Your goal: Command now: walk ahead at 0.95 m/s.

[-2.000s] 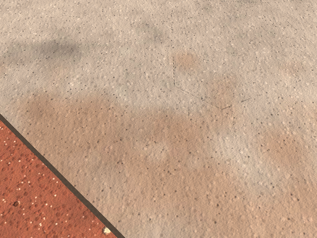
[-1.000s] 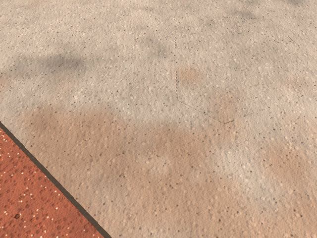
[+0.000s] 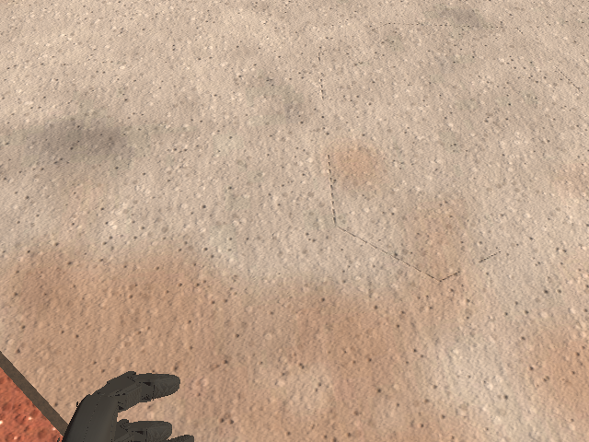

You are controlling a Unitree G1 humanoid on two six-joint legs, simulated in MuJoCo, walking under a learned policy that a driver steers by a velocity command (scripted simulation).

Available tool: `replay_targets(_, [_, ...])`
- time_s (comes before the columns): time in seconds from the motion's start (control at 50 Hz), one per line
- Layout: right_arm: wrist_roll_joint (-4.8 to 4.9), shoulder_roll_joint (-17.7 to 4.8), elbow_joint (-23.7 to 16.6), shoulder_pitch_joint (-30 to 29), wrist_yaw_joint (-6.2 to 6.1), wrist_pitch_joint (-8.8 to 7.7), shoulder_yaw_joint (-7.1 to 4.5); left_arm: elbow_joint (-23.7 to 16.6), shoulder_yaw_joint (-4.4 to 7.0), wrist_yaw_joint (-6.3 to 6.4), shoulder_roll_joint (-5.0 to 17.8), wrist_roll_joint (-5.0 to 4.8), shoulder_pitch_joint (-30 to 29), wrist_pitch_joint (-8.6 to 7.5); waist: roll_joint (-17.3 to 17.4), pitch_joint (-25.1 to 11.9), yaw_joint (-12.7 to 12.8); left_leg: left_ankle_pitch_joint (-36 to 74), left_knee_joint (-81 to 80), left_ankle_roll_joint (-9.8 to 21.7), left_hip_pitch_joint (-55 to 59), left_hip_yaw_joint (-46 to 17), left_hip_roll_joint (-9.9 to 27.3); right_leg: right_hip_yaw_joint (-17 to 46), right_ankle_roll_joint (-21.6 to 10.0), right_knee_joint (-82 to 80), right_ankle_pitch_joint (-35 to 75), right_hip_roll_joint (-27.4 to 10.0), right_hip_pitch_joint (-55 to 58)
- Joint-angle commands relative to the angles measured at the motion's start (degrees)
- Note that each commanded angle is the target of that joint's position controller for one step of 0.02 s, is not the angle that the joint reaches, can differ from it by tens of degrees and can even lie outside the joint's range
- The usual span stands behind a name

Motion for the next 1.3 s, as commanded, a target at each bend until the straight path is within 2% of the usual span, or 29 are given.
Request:
replay_targets(0.02, [-0.98,-14.2,-2.0,-1.9,-1.23,0.92,-2.89,2.7,3.18,1.95,8.9,-0.28,19.7,-1.0,9.4,-8.1,14.9,79.1,33.8,6.6,-10.3,1.5,13.9,-1.8,-3.6,-1.6,-7.6,7.0,29.9])
replay_targets(0.04, [-0.98,-13.2,-3.1,-3.9,-1.21,1.2,-2.86,6.2,4.59,2.79,12.1,0.46,31.7,-1.28,7.3,-13.9,19.9,64.0,52.0,6.3,-23.2,1.3,11.3,5.2,-5.0,-2.1,-13.1,1.1,47.2])
replay_targets(0.06, [1.26,-3.3,-5.8,0.5,0.74,0.8,-0.9,7.2,6.1,3.2,17.6,2.43,35.5,-1.54,-9.0,-21.1,14.1,16.3,75.1,4.8,-47.0,-0.4,1.9,34.2,-9.7,-7.7,-39.9,-16.6,64.4])
replay_targets(0.08, [2.02,-5.7,-6.7,-1.2,1.07,-0.46,-1.5,7.2,5.89,2.13,15.7,1.46,33.1,-1.67,-10.1,-23.2,13.0,-2.8,83.3,6.9,-55.9,-9.6,-2.6,56.9,-9.4,-21.3,-50.0,-21.0,63.2])
replay_targets(0.12, [1.95,-8.2,-9.6,-11.1,0.61,-0.44,-2.08,7.4,4.4,1.74,8.3,1.07,23.1,-2.89,0.1,-5.5,8.8,9.3,80.9,7.9,-58.9,-8.3,4.5,37.3,-5.2,-23.3,-33.7,-18.0,43.8])
replay_targets(0.18, [-0.3,-3.9,-9.5,-9.2,2.18,2.29,-1.44,10.0,2.56,2.08,3.0,0.45,21.8,-4.25,-2.2,0.4,2.8,11.2,75.0,6.4,-51.7,-8.7,8.2,20.5,-0.2,-27.6,-22.8,-13.1,27.2])
replay_targets(0.28, [0.54,-3.5,-15.5,-22.5,3.42,4.49,-0.68,11.6,2.12,1.73,3.3,-0.45,25.5,-6.1,-2.2,7.7,3.5,23.6,63.8,5.3,-58.0,-2.5,7.4,-0.3,5.9,-32.0,0.9,-6.6,23.5])
replay_targets(0.36, [0.61,-4.0,-19.6,-31.8,4.14,3.67,0.19,12.7,1.36,3.14,4.7,-1.02,30.8,-6.33,-0.7,9.3,5.2,30.1,46.2,6.5,-55.9,6.5,3.7,-7.7,7.2,-31.7,28.6,-6.1,30.8])
replay_targets(0.42, [0.43,-7.0,-18.8,-29.0,4.39,3.62,-0.28,11.8,1.71,5.69,9.3,-1.1,31.8,-5.65,-4.4,3.4,2.4,30.6,39.0,8.8,-47.6,11.3,-2.8,-9.8,9.1,-22.1,61.8,-8.5,42.1])
replay_targets(0.48, [0.5,-13.8,-12.1,-4.0,3.39,4.5,-3.27,8.4,3.51,7.21,14.3,0.24,24.8,-2.78,-7.8,-9.1,-10.9,20.5,38.5,12.7,-22.0,8.0,-6.6,-7.3,8.1,10.4,73.0,-11.9,39.7])
replay_targets(0.5, [1.02,-16.1,-9.3,6.1,2.22,4.71,-5.06,7.2,4.29,6.41,15.2,0.39,20.3,-1.89,-4.1,-11.1,-16.3,17.3,32.9,16.4,-11.6,1.8,-3.7,-7.2,7.2,34.6,52.3,-8.5,31.2])
replay_targets(0.52, [2.15,-17.1,-8.8,0.5,1.2,5.39,-5.97,4.8,2.73,4.52,7.5,1.13,16.1,-2.86,10.4,-4.8,-10.2,18.5,35.3,17.2,-6.3,-6.6,0.5,-3.9,6.4,55.6,-16.3,3.1,10.2])
replay_targets(0.54, [-0.24,-22.2,-11.3,-5.4,1.51,5.65,-6.4,-1.7,1.23,4.16,3.3,-0.44,22.0,-4.15,12.5,-11.5,-0.4,17.9,30.7,28.4,3.5,-33.4,10.2,6.3,8.4,67.2,-25.3,4.3,-8.2])
replay_targets(0.56, [-0.76,-19.9,-12.8,-6.2,1.0,5.76,-6.41,-3.8,0.48,3.73,4.9,-0.22,19.5,-5.73,5.5,-13.7,-2.0,-3.0,16.0,30.2,3.8,-48.5,15.6,13.3,7.5,63.3,-21.9,2.5,-14.2])
replay_targets(0.6, [-0.55,-13.4,-12.3,-10.0,0.28,5.0,-4.95,-3.6,0.88,3.19,7.6,0.82,16.3,-6.11,-6.8,-0.5,3.5,-5.7,9.2,23.2,-16.1,-42.0,12.7,13.4,7.3,49.4,-15.6,-2.8,-9.8])
replay_targets(0.64, [0.32,-12.9,-13.3,-12.1,-0.36,3.01,-4.27,-3.6,0.27,2.96,7.0,2.94,16.7,-3.38,-8.0,2.8,7.2,3.2,9.1,21.4,-29.6,-34.2,7.7,13.2,9.8,42.2,-15.7,-5.5,-2.7])
replay_targets(0.72, [0.85,-14.9,-14.4,-11.1,0.11,0.84,-4.64,-9.0,-1.05,1.88,5.6,2.06,5.7,-1.49,-4.3,5.6,5.0,16.4,7.2,18.5,-42.2,-24.0,0.1,8.4,12.3,19.1,-4.5,-6.6,5.9])
replay_targets(0.84, [1.43,-17.1,-14.9,-6.7,0.92,1.42,-6.13,-12.8,-1.21,2.14,7.0,-0.16,-0.2,-2.1,3.1,0.3,-0.2,37.0,14.8,11.8,-27.4,-24.4,0.4,7.7,9.2,-4.4,8.6,-0.5,15.3])
replay_targets(0.88, [0.88,-19.7,-15.8,-8.5,0.71,1.36,-6.66,-10.5,0.8,3.21,11.8,-0.35,9.2,-2.55,3.4,-6.7,4.7,50.4,27.4,9.0,-23.4,-24.9,0.6,8.4,8.0,-5.6,1.3,2.3,27.3])
replay_targets(0.9, [0.71,-21.5,-16.6,-11.9,0.94,1.16,-6.98,-8.1,2.07,4.02,14.2,-0.46,20.4,-2.84,3.2,-12.3,12.0,50.1,40.2,7.8,-27.2,-23.8,-0.9,8.3,7.5,-5.2,-2.2,1.2,39.5])
replay_targets(0.92, [0.51,-17.3,-18.4,-14.9,1.1,0.53,-5.84,-5.7,3.73,5.27,18.1,0.62,33.7,-2.94,0.5,-19.4,18.0,38.2,57.7,7.1,-36.5,-21.0,-3.5,15.3,6.2,-2.8,-15.6,-6.8,54.2])
replay_targets(0.94, [1.85,-7.1,-21.5,-13.6,0.85,0.33,-3.18,-4.7,4.51,5.57,21.9,3.31,37.4,-2.9,-15.8,-23.0,15.0,-8.7,75.2,6.4,-53.9,-15.3,-9.1,39.1,4.4,-10.6,-33.9,-23.0,65.1])
replay_targets(0.96, [2.97,-9.3,-23.6,-8.5,0.61,0.9,-2.33,-5.5,5.15,4.63,22.0,2.69,29.6,-2.56,-24.4,-24.8,8.3,-5.4,82.0,6.8,-62.0,-12.1,-6.4,61.9,0.2,-21.0,-42.3,-27.3,62.3])
replay_targets(0.98, [1.33,-12.8,-21.6,-13.0,0.33,2.21,-2.72,-7.3,3.94,4.24,14.3,2.2,22.4,-2.12,-12.5,-14.8,8.4,1.5,82.3,6.6,-64.1,-9.8,-1.6,51.7,0.2,-21.5,-46.6,-23.6,53.2])
replay_targets(1.02, [-0.34,-12.8,-22.0,-17.9,2.01,3.52,-2.87,-5.2,2.76,3.92,9.5,1.9,21.5,-1.85,-2.6,-5.9,7.7,5.7,77.5,5.3,-61.8,-7.8,2.1,32.4,1.8,-20.9,-25.7,-18.3,41.0])
replay_targets(1.1, [-1.17,-7.8,-27.5,-24.3,4.36,5.86,-0.93,1.5,1.75,2.62,6.0,-0.16,27.7,-4.01,-5.2,-0.4,5.4,8.7,75.0,4.9,-64.6,-7.3,5.8,15.0,3.8,-23.8,-4.6,-15.2,34.4])
replay_targets(1.18, [-0.95,-9.0,-30.7,-29.7,5.07,5.52,0.12,2.4,1.97,2.17,8.7,0.26,25.6,-5.57,-4.2,4.0,2.8,18.8,59.0,4.9,-61.5,-6.1,4.0,3.1,3.2,-29.8,6.8,-12.1,29.0])
replay_targets(1.24, [-1.11,-8.2,-31.6,-36.5,5.93,4.69,1.2,4.9,2.02,2.25,10.8,-0.12,30.8,-5.35,-1.5,7.5,5.4,22.4,43.8,7.1,-52.2,2.3,0.9,-2.4,3.0,-35.3,18.1,-11.5,29.4])
replay_targets(1.3, [-1.78,-10.3,-30.2,-34.5,4.9,4.14,0.76,6.8,2.51,3.39,15.8,-0.19,34.5,-4.06,-5.7,2.5,2.9,14.6,38.2,9.5,-43.9,6.0,-5.2,-4.4,2.5,-23.5,57.7,-13.6,41.0])
Next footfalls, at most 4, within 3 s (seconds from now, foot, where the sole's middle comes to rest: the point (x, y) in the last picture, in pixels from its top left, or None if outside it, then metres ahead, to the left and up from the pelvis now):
0.04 right None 0.23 -0.09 -0.75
0.50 left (258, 347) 0.66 0.05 -0.75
0.92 right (246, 196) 1.12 0.07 -0.75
1.36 left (91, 181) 1.21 0.51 -0.75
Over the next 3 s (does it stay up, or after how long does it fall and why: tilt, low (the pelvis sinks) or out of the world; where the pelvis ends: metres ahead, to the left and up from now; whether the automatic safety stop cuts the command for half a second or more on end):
stays up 2.40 0.95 0.01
